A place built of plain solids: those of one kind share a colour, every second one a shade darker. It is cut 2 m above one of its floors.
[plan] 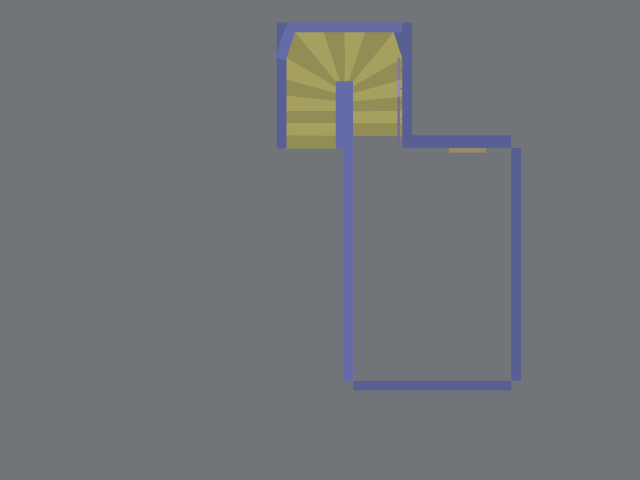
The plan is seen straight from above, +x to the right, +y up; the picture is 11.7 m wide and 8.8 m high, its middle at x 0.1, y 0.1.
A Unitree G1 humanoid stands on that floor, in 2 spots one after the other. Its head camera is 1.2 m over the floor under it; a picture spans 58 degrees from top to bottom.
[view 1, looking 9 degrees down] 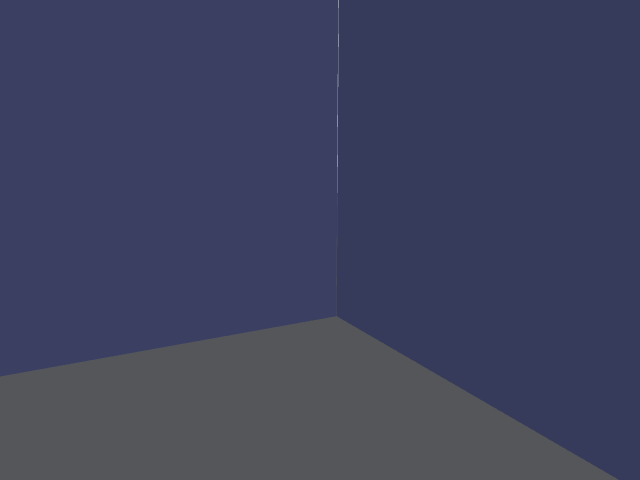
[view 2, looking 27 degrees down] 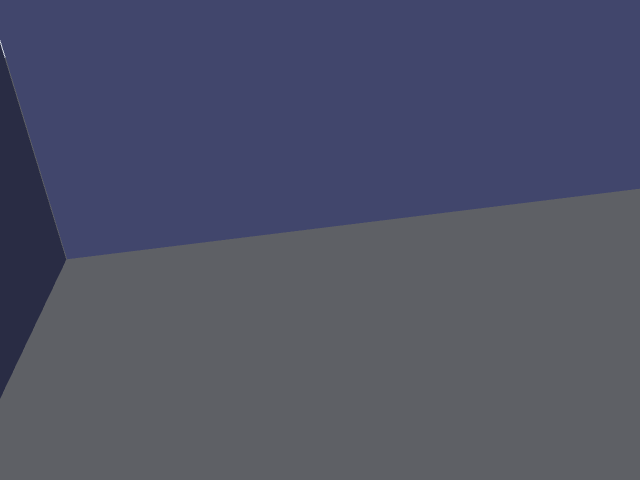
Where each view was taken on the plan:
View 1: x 2.47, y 0.53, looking -118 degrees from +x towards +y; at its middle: wall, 3.46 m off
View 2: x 1.18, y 1.01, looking -16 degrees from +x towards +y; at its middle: ground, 2.64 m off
